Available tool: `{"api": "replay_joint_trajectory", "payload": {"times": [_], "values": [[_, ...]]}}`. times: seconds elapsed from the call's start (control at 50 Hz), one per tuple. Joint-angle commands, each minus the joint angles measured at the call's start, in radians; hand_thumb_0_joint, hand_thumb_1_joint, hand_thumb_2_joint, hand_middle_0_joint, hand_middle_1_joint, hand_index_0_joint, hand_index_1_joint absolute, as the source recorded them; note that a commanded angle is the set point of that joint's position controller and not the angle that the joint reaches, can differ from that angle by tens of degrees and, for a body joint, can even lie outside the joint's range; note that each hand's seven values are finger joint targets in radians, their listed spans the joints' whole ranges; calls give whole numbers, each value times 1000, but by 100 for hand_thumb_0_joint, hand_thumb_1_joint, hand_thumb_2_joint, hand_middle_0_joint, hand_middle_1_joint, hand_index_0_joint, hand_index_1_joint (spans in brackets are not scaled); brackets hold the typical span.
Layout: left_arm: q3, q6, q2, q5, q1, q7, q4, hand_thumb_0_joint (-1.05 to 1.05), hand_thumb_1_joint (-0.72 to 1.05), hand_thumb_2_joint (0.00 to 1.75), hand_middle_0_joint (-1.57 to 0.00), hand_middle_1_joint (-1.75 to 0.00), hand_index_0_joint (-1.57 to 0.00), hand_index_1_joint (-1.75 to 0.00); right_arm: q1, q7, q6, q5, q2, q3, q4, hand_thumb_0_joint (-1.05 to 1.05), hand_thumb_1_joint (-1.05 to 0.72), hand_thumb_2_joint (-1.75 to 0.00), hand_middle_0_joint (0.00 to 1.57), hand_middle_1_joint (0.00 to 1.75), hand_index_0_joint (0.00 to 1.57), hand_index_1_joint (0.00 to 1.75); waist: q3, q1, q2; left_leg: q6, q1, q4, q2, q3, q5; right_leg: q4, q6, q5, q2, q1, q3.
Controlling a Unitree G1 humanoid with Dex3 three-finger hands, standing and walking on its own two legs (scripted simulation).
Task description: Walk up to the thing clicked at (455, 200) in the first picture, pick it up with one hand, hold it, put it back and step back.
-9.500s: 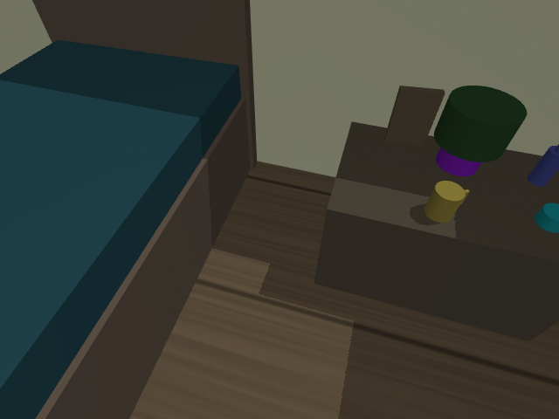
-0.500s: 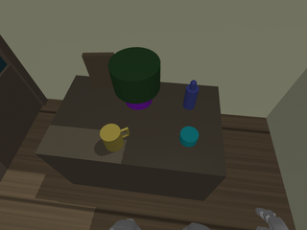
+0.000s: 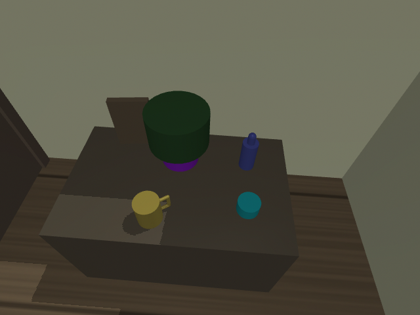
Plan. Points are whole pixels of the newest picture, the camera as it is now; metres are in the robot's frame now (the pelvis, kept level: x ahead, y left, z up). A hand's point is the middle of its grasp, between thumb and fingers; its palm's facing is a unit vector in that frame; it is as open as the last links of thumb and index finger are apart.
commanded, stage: walk up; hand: left
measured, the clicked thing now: (153, 207) +0.47 +0.19 -0.27
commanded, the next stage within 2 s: stand in 0.88 s
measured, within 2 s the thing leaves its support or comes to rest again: neither
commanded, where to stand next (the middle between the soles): +0.05 +0.01 m, yaw -3 degrees
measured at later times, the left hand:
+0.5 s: hand out of the picture +0.11 +0.25 -0.15, palm faces -0.03 -0.94 -0.34, open 7.4 cm
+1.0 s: hand out of the picture +0.10 +0.25 -0.15, palm faces -0.04 -0.94 -0.34, open 7.4 cm
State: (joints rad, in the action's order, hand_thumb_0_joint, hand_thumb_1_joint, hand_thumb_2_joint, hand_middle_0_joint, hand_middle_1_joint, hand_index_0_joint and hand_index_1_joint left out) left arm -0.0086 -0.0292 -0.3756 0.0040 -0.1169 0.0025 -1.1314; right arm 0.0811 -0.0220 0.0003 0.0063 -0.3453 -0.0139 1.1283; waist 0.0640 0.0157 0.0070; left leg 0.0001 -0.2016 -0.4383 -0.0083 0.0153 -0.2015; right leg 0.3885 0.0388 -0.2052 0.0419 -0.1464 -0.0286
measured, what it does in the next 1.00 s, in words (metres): stands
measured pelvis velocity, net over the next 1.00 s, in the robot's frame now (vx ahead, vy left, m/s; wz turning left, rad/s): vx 0.02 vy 0.00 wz -0.03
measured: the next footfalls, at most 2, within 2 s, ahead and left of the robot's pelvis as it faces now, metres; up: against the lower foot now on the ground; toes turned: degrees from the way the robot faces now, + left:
none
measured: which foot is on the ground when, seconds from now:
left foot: down 0.00-1.00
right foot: down 0.00-1.00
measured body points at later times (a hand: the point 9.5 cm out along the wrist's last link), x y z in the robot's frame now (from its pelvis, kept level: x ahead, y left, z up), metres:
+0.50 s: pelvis +0.01 +0.00 +0.01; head +0.02 +0.00 +0.45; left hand +0.11 +0.30 -0.13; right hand +0.09 -0.30 -0.13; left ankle +0.02 +0.12 -0.74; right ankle +0.00 -0.15 -0.74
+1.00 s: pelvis +0.02 +0.00 +0.01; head +0.03 +0.00 +0.46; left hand +0.11 +0.30 -0.13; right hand +0.09 -0.30 -0.13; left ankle +0.02 +0.12 -0.74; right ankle +0.00 -0.15 -0.74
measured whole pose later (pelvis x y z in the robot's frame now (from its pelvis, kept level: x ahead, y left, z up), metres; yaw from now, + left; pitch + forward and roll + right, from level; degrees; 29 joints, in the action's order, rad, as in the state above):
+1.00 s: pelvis +0.02 +0.00 +0.01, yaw -1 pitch -2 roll +0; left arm -0.01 -0.01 -0.35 0.01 -0.08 0.00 -1.15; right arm 0.07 -0.01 0.01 0.01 -0.34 -0.02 1.15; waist 0.06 0.00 0.01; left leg 0.00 -0.12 -0.32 -0.01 -0.01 -0.17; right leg 0.31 0.04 -0.18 0.04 -0.09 0.00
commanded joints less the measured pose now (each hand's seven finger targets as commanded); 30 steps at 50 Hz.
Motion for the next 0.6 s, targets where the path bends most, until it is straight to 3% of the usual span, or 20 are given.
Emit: {"api": "replay_joint_trajectory", "payload": {"times": [0.0,0.48,0.58], "values": [[-36,-22,-206,-5,65,-15,40,0,90,90,-20,-30,-20,-30,-70,19,23,-6,-219,-44,-57,0,-90,-90,20,30,20,30,-132,-7,-23,-29,70,103,-113,95,198,-83,-49,131,94,58,76],[-42,-10,-193,9,114,-15,25,0,90,90,-20,-30,-20,-30,-73,21,19,4,-214,-47,-33,0,-90,-90,20,30,20,30,-94,-17,-14,-17,77,163,-109,64,129,-125,-37,118,93,55,82],[-44,-12,-192,10,103,-16,23,0,90,90,-20,-30,-20,-30,-63,20,19,2,-207,-46,-35,0,-90,-90,20,30,20,30,-119,-18,-14,-18,105,147,-110,56,172,-120,-39,149,95,66,81]]}}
